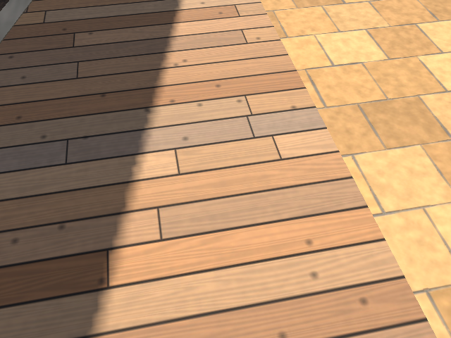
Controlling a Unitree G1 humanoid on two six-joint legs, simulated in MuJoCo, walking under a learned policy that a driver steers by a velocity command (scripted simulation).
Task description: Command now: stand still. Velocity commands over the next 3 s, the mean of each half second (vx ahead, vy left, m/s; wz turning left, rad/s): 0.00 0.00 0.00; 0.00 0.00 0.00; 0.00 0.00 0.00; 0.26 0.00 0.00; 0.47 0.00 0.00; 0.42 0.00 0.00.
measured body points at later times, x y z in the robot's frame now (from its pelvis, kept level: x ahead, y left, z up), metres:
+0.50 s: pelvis +0.00 +0.00 +0.00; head +0.01 +0.00 +0.45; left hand +0.02 +0.24 -0.16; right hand +0.00 -0.24 -0.16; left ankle -0.02 +0.13 -0.74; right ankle +0.01 -0.12 -0.74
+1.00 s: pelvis +0.00 +0.00 +0.00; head +0.01 +0.00 +0.45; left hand +0.01 +0.24 -0.16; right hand -0.02 -0.23 -0.16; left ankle -0.02 +0.13 -0.74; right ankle +0.01 -0.12 -0.74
